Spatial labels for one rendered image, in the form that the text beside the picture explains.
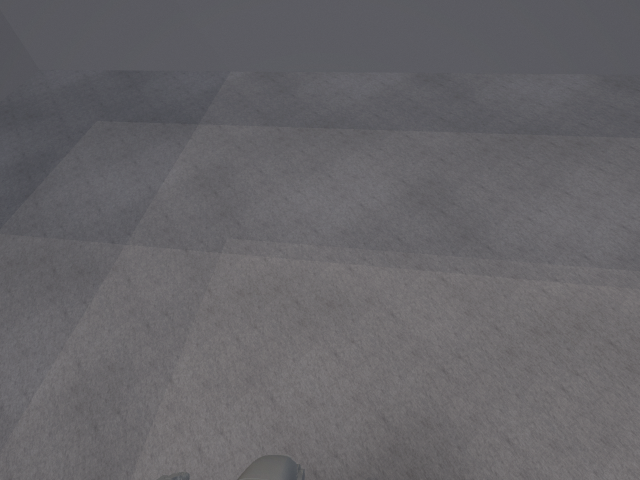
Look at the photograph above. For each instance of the left robot thigh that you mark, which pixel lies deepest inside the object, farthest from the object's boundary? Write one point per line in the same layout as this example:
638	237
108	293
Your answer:
273	467

